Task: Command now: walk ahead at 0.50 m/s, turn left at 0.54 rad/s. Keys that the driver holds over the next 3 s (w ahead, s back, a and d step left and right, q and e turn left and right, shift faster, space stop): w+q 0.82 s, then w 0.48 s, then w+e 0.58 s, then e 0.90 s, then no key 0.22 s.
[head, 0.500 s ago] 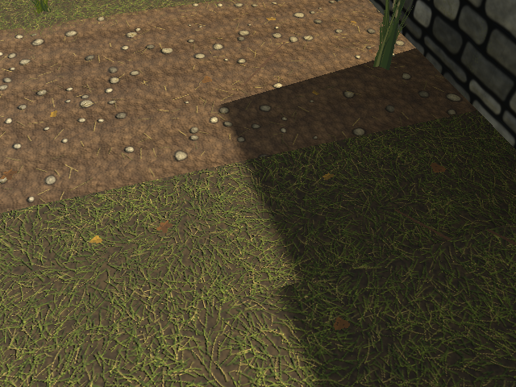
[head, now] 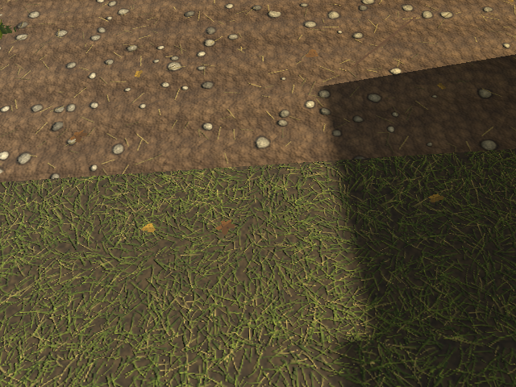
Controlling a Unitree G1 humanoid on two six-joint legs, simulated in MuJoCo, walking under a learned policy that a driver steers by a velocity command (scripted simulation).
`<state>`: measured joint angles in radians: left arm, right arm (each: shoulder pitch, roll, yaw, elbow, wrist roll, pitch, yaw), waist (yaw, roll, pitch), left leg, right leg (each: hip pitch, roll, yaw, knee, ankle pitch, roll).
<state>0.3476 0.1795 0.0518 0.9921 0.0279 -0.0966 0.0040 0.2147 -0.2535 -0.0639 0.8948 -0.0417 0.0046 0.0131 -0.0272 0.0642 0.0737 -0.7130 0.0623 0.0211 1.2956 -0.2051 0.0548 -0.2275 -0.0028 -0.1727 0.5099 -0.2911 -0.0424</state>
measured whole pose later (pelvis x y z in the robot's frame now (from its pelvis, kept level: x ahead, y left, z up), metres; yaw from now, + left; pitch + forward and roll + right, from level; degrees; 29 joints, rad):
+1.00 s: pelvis +0.48 +0.11 +0.00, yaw +34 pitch +1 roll -1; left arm 0.47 0.27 0.04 0.88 0.02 -0.09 -0.02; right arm 0.10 -0.29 -0.06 0.71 -0.05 0.00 0.04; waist 0.06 0.03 0.04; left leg -0.65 -0.02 -0.07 1.01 -0.15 0.08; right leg -0.05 0.03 -0.10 0.40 -0.36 -0.04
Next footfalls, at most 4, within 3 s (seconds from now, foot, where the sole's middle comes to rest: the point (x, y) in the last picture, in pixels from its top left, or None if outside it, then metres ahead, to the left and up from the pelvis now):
0.24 left None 0.25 0.10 -0.77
0.74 right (279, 370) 0.49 0.00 -0.77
1.30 left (141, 322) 0.70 0.41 -0.92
1.76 right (158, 235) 1.01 0.39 -0.92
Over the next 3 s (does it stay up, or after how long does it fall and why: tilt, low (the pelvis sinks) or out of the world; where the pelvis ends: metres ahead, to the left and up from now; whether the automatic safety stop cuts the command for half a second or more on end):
stays up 1.03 0.45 -0.13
